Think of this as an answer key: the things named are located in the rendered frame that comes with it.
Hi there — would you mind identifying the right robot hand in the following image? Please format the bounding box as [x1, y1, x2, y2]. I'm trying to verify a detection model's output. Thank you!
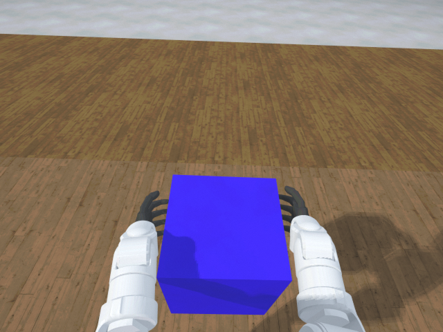
[279, 186, 309, 233]

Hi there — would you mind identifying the left robot forearm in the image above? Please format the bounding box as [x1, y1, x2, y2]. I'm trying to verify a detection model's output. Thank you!
[96, 221, 158, 332]

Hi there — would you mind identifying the left robot hand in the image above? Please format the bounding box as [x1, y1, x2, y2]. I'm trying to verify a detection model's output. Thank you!
[135, 191, 169, 237]

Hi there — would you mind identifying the right robot forearm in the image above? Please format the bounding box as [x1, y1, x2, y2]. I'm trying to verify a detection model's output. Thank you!
[289, 215, 365, 332]

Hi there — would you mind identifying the carton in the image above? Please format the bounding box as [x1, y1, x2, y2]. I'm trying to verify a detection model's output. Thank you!
[156, 174, 292, 315]

